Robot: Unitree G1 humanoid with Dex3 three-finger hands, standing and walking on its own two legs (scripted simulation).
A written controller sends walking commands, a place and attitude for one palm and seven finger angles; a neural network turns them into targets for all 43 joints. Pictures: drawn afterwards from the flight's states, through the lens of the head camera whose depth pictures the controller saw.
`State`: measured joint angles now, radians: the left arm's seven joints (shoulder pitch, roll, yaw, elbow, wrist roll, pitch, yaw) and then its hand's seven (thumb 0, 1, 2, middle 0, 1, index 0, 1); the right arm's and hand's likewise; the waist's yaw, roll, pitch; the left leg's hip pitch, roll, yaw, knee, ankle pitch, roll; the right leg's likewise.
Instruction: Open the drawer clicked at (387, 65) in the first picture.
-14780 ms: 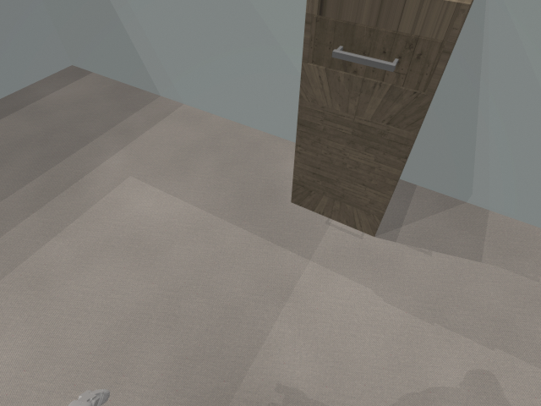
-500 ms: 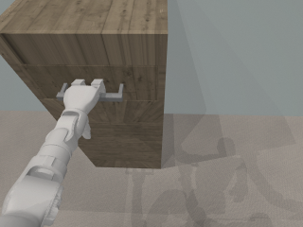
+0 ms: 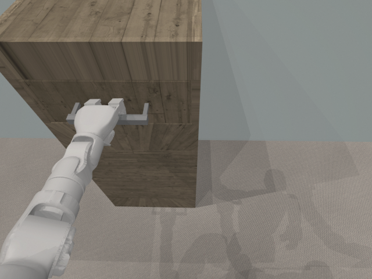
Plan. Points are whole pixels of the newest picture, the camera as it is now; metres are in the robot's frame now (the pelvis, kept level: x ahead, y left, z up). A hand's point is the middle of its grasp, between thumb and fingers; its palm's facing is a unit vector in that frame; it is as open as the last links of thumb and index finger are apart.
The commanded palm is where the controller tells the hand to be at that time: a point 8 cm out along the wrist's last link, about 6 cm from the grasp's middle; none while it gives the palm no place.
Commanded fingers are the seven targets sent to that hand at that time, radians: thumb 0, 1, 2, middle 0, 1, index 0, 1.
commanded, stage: close the thumb around the handle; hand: left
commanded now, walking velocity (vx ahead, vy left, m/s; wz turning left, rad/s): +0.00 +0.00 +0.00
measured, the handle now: (109, 113) +0.48 +0.19 +0.05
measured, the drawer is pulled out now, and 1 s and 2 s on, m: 0.00 0.07 0.20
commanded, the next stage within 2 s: pull the drawer open in 0.18 s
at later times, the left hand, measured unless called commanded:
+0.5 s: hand (105, 135) +0.43 +0.20 +0.03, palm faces -0.04 -0.05 -1.00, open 5.2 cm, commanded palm +0.39 +0.21 +0.09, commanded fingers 0.00 0.90 0.90 -0.40 -1.35 -0.40 -1.35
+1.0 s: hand (99, 158) +0.37 +0.20 +0.03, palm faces -0.03 -0.08 -1.00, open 5.2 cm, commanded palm +0.33 +0.21 +0.09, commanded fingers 0.00 0.90 0.90 -0.40 -1.35 -0.40 -1.35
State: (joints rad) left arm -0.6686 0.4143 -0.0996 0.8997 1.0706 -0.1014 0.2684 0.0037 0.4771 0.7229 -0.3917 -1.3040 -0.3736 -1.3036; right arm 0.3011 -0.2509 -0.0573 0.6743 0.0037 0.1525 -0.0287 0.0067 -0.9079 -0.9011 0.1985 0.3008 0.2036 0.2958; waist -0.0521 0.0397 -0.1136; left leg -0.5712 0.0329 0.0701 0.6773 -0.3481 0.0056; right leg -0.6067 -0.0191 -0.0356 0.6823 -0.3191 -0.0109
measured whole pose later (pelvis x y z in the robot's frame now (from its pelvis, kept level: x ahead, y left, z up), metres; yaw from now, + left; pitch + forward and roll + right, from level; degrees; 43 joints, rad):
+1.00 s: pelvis +0.03 +0.00 +0.01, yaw -1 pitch +11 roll +0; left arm -0.19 0.36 -0.13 0.32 1.04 -0.01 0.23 0.01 0.79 0.84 -0.34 -1.35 -0.41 -1.35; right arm 0.17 -0.24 -0.05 0.61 0.00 0.15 0.00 0.01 -0.91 -0.90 0.20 0.30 0.20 0.30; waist 0.03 0.05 -0.11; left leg -0.43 0.03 0.08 0.62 -0.38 0.00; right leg -0.48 -0.02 -0.02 0.64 -0.36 -0.01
